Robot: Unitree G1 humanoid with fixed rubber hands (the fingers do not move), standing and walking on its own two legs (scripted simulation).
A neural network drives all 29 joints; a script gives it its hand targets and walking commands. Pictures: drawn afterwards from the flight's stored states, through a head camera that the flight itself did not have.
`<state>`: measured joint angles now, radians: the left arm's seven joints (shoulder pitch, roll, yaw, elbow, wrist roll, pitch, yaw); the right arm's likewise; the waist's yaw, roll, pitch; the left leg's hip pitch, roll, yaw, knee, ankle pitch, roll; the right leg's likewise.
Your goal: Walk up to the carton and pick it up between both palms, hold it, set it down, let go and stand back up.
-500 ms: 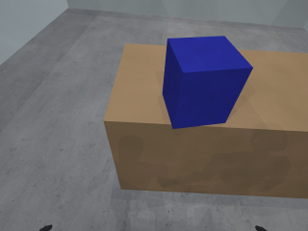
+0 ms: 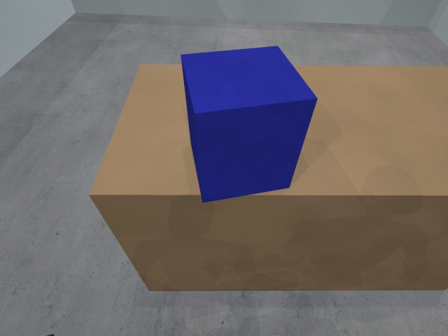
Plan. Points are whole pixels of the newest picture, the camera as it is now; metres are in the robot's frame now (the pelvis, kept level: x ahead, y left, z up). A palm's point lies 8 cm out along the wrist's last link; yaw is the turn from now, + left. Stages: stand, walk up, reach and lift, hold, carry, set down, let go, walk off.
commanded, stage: walk up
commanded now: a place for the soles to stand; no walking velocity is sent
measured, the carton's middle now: (239, 126) +0.53 -0.01 +0.08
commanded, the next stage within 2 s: none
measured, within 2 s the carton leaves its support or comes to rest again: neither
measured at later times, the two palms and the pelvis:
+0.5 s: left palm (66, 302) +0.20 +0.31 -0.09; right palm (401, 299) +0.23 -0.32 -0.07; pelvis +0.12 -0.01 +0.01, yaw +3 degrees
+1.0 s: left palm (83, 273) +0.25 +0.29 -0.07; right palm (395, 282) +0.26 -0.33 -0.07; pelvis +0.13 -0.02 +0.03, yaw +3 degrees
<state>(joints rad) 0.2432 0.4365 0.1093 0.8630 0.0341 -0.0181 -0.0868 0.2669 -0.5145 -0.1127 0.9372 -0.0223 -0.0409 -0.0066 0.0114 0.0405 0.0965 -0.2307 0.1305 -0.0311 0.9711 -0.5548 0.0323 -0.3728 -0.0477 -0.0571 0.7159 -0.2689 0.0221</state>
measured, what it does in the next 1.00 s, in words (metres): walks ahead: left foot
